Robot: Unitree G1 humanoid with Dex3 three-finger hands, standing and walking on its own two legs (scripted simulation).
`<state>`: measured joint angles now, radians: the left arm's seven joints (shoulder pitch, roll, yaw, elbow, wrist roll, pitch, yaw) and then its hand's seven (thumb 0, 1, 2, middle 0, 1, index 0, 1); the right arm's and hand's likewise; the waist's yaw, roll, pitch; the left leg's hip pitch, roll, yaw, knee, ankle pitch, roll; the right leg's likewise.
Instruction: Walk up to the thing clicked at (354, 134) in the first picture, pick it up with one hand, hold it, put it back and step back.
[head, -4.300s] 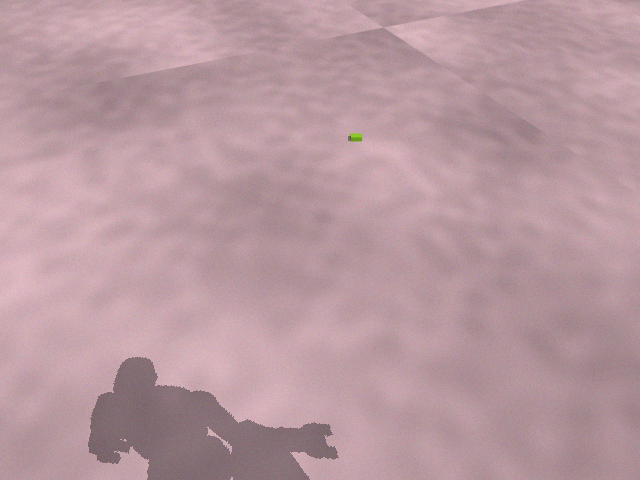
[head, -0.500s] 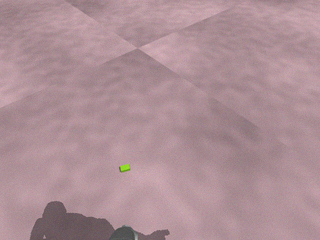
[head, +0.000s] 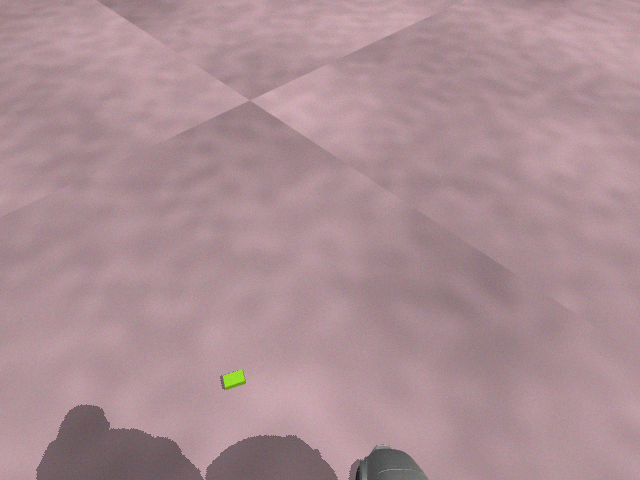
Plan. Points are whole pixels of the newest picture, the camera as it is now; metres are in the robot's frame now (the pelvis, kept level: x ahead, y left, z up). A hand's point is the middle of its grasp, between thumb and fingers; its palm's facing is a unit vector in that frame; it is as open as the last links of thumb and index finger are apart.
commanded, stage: walk up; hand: left
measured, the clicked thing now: (234, 379) +0.50 +0.24 -0.75
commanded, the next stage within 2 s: stand in 1.94 s
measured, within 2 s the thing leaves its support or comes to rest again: neither
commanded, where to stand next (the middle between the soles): +0.13 +0.01 m, yaw +0 degrees
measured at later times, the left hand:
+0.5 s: hand out of the picture +0.14 +0.28 -0.16, palm faces +0.01 -0.93 -0.36, open 7.4 cm
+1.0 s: hand out of the picture +0.14 +0.27 -0.14, palm faces +0.03 -0.93 -0.36, open 7.4 cm
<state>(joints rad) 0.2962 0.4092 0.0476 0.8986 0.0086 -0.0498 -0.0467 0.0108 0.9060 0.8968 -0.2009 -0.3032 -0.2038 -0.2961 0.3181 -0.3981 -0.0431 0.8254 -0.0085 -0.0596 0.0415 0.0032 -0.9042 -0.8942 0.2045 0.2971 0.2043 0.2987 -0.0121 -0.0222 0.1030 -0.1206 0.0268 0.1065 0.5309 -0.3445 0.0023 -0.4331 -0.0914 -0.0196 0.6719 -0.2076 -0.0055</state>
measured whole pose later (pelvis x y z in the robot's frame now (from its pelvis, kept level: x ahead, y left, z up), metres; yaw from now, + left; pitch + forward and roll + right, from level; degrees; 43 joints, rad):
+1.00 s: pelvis +0.10 +0.01 +0.01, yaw +1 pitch -2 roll +0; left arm 0.13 0.36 0.00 1.15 0.00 -0.02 -0.01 0.01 0.90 0.90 -0.20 -0.30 -0.20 -0.30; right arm 0.03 -0.36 0.00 1.09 0.01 -0.01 0.02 0.00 -0.91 -0.89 0.20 0.30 0.20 0.30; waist 0.03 0.03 0.07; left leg -0.20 0.04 0.01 0.44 -0.20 -0.02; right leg -0.18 -0.04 -0.03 0.43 -0.21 0.03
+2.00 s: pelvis +0.11 +0.02 +0.02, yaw +1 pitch -2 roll +0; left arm 0.10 0.34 0.01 1.17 0.01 -0.01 -0.01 0.01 0.91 0.90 -0.20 -0.30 -0.20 -0.30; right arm 0.07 -0.34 0.00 1.15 -0.01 -0.01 0.01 0.00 -0.91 -0.89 0.20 0.30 0.20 0.30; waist 0.00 0.00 0.04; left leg -0.13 0.03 0.03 0.33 -0.16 -0.01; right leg -0.11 -0.05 -0.02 0.32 -0.17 0.04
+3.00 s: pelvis +0.13 +0.02 +0.02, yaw +1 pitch -2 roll +0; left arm 0.11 0.35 0.00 1.13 0.01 -0.01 0.00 0.01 0.90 0.90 -0.20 -0.30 -0.20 -0.30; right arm 0.09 -0.35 0.00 1.13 -0.01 -0.01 0.01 0.00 -0.91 -0.89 0.20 0.30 0.20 0.30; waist 0.00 -0.01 0.04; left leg -0.11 0.03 0.02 0.33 -0.19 -0.02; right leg -0.08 -0.05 -0.03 0.30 -0.19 0.04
